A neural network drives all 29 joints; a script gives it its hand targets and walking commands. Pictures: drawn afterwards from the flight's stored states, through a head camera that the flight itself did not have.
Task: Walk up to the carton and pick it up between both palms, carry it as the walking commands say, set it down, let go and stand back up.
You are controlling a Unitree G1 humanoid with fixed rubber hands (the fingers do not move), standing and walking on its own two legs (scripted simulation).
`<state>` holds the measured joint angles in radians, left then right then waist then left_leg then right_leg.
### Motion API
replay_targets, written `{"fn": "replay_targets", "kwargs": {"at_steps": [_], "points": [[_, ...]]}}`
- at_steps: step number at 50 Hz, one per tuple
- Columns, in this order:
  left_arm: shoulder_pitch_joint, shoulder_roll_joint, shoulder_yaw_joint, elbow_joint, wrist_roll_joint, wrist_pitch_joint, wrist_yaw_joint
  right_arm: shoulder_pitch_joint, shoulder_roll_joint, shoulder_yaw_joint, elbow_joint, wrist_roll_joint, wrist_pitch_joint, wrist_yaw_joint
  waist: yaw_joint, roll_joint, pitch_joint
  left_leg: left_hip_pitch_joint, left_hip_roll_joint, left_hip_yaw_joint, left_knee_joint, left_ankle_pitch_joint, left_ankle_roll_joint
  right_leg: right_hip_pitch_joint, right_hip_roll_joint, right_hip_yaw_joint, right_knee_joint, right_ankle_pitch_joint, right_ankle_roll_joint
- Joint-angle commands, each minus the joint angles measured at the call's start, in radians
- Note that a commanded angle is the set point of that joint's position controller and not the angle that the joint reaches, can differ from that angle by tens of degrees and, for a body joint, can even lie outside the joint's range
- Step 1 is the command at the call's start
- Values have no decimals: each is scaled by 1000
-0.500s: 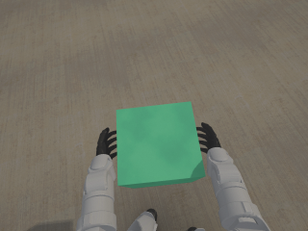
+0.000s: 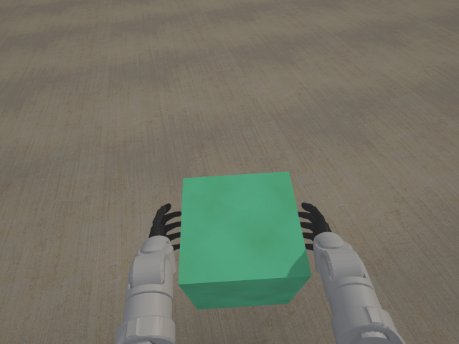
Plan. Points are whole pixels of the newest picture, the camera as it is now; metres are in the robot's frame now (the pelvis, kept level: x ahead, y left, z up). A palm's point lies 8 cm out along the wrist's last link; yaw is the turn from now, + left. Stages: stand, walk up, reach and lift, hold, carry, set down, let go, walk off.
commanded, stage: reach and lift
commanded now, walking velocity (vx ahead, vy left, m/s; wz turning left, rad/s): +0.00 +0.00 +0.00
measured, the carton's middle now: (239, 245) +0.33 +0.08 -0.07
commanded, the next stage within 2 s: none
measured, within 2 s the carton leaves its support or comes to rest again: neither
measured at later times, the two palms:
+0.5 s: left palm (163, 243) +0.25 +0.20 +0.04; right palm (335, 237) +0.33 -0.09 +0.04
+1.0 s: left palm (177, 227) +0.29 +0.19 +0.04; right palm (347, 243) +0.32 -0.11 +0.04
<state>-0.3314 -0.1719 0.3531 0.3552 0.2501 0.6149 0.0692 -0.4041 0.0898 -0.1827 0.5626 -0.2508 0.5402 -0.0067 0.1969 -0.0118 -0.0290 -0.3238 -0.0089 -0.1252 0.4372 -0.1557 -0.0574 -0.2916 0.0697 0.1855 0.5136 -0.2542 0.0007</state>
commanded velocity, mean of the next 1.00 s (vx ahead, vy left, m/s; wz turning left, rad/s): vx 0.00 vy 0.00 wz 0.00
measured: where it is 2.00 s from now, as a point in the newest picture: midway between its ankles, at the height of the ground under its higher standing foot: outside the picture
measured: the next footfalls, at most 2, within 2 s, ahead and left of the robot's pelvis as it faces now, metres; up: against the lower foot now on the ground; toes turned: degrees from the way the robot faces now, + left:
none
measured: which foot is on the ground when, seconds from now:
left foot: down 0.00-1.00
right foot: down 0.00-1.00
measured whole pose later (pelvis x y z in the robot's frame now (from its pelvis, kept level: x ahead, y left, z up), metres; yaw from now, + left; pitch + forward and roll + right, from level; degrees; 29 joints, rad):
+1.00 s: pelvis +0.02 +0.01 +0.01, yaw +1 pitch -4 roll +0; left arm -0.27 -0.15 0.23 0.27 0.21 0.76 0.10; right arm -0.30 0.11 -0.17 0.37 -0.26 0.73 0.00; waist 0.06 -0.01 -0.02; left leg -0.14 -0.02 -0.13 0.37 -0.16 -0.03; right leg -0.08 0.04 0.16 0.39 -0.24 0.01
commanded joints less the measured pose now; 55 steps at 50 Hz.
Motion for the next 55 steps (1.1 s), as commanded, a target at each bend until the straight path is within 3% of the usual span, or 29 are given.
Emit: {"fn": "replay_targets", "kwargs": {"at_steps": [1, 2, 3, 4, 5, 8, 10, 11, 12, 14, 15, 19, 22, 26, 28, 29, 32, 33, 34, 35, 38, 41, 42, 43, 45, 46, 49, 52, 55], "points": [[-564, -1139, -765, -232, -339, 5, -289, -660, 1088, 682, -391, 328, -74, 301, 4, 46, -719, 475, -93, 120, -6, 352, -12, 174, 74, -102, -118, 209, -40], [-569, -1066, -709, -147, -325, 28, -283, -646, 1038, 626, -277, 317, -49, 290, 39, 59, -556, 340, -85, 103, -12, 364, -17, 138, 58, -99, -118, 234, -37], [-512, -1010, -617, 1, -260, 48, -278, -618, 954, 520, -167, 252, -32, 294, -18, 9, -319, 328, -73, 97, -8, 257, 2, -49, 31, -100, -135, 105, -38], [-496, -1063, -720, -128, -300, 42, -287, -584, 1058, 609, -249, 312, -34, 284, 34, 60, -494, 419, -82, 113, -13, 334, -6, 96, 47, -81, -149, 157, -42], [-541, -1048, -732, -132, -311, 59, -303, -550, 1044, 601, -267, 300, -21, 276, -17, 72, -429, 381, -92, 130, -29, 266, -15, 97, 38, -82, -172, 145, -36], [-530, -992, -648, -30, -281, 96, -301, -641, 997, 531, -227, 266, 10, 285, -21, -12, -247, 343, -85, 121, -34, 149, 4, -16, 46, -100, -180, -19, -41], [-625, -986, -682, -119, -313, 72, -311, -752, 1128, 614, -306, 333, -2, 278, 43, -33, -370, 303, -91, 129, -20, 103, 30, 88, 21, -62, -177, -27, -35], [-587, -935, -597, 52, -281, 98, -316, -769, 1025, 545, -189, 295, 23, 274, 30, -44, -272, 288, -84, 134, -31, 78, 29, 12, 22, -84, -177, -69, -29], [-578, -987, -682, -58, -298, 84, -316, -699, 1069, 581, -216, 287, 20, 272, 34, -21, -322, 337, -90, 149, -19, 138, 27, 52, 14, -78, -181, -14, -29], [-614, -1059, -759, -132, -339, 108, -330, -605, 1101, 579, -229, 268, 41, 257, -79, -3, -400, 373, -95, 152, -31, 205, 11, 159, 16, -74, -187, 131, -19], [-612, -939, -625, 9, -307, 123, -331, -642, 1051, 503, -154, 241, 58, 254, -45, -95, -270, 326, -83, 119, -29, 142, 20, 79, 25, -95, -169, 80, -12], [-684, -978, -706, -121, -326, 112, -334, -662, 1076, 561, -204, 309, 56, 263, -62, 47, -362, 375, -89, 128, -44, 189, 10, 170, 5, -73, -171, 116, -23], [-637, -921, -658, -59, -312, 125, -331, -645, 1055, 527, -240, 302, 75, 258, -55, -40, -255, 379, -87, 101, -45, 176, 24, 118, 13, -96, -183, 143, -4], [-585, -980, -742, -147, -316, 119, -326, -580, 1066, 566, -270, 293, 73, 266, -73, 9, -364, 405, -90, 101, -56, 235, 14, 208, 23, -87, -184, 197, -17], [-639, -999, -768, -165, -343, 114, -322, -569, 1048, 529, -281, 287, 82, 270, -131, 32, -321, 434, -82, 86, -59, 225, 7, 149, 35, -98, -184, 168, -22], [-589, -975, -733, -137, -322, 123, -319, -611, 1046, 542, -305, 311, 78, 278, -78, 84, -287, 356, -89, 100, -61, 206, -5, 187, 24, -87, -178, 163, -29], [-571, -1011, -761, -123, -332, 123, -309, -655, 1003, 549, -344, 323, 81, 285, -111, 88, -279, 358, -76, 74, -63, 154, -2, 181, 18, -83, -177, 116, -32], [-593, -955, -715, -102, -315, 115, -312, -610, 1032, 523, -280, 324, 83, 289, -66, 19, -266, 333, -84, 90, -63, 167, 8, 163, 25, -86, -198, 120, -28], [-597, -980, -689, -18, -298, 124, -316, -637, 964, 485, -249, 293, 78, 286, -112, 112, -180, 283, -89, 88, -76, 65, 7, 141, 7, -81, -188, 36, -42], [-609, -979, -701, -79, -307, 110, -315, -629, 1012, 512, -262, 290, 86, 298, -91, -2, -227, 357, -76, 68, -76, 92, 15, 116, 35, -103, -189, 38, -24], [-593, -1004, -692, -35, -301, 114, -313, -657, 1038, 509, -265, 286, 82, 304, -107, -35, -282, 375, -65, 65, -77, 89, 21, 114, 39, -106, -171, 59, -24], [-639, -1081, -796, -188, -370, 98, -299, -741, 1010, 598, -398, 349, 56, 307, -99, 76, -508, 425, -70, 61, -65, 227, -8, 205, 40, -97, -164, 173, -39], [-618, -1044, -786, -143, -351, 107, -293, -695, 1043, 611, -391, 344, 69, 299, -92, -32, -431, 419, -73, 60, -57, 243, 8, 175, 40, -110, -163, 215, -19], [-564, -1024, -735, -95, -332, 119, -293, -665, 1014, 563, -365, 339, 74, 288, -104, 43, -408, 372, -85, 80, -55, 267, 4, 208, 26, -94, -159, 273, -13], [-561, -988, -733, -115, -331, 113, -309, -595, 993, 543, -331, 289, 88, 291, -152, 17, -363, 409, -83, 82, -74, 211, 8, 181, 34, -102, -183, 198, -6], [-494, -983, -722, -101, -329, 105, -313, -560, 1000, 554, -332, 286, 99, 293, -124, -49, -370, 445, -73, 70, -66, 239, 17, 147, 38, -89, -191, 196, -7], [-527, -1046, -814, -216, -365, 114, -302, -494, 1007, 588, -376, 308, 105, 280, -161, 64, -430, 477, -80, 67, -70, 374, 3, 227, 39, -80, -190, 352, -10], [-496, -958, -734, -125, -329, 116, -320, -543, 963, 559, -400, 290, 124, 272, -147, -47, -340, 420, -81, 72, -86, 212, 18, 214, 38, -93, -211, 218, 7], [-495, -993, -722, -108, -318, 107, -321, -546, 970, 566, -405, 309, 116, 275, -144, 16, -277, 383, -84, 73, -94, 215, 22, 192, 26, -83, -203, 188, 2]]}}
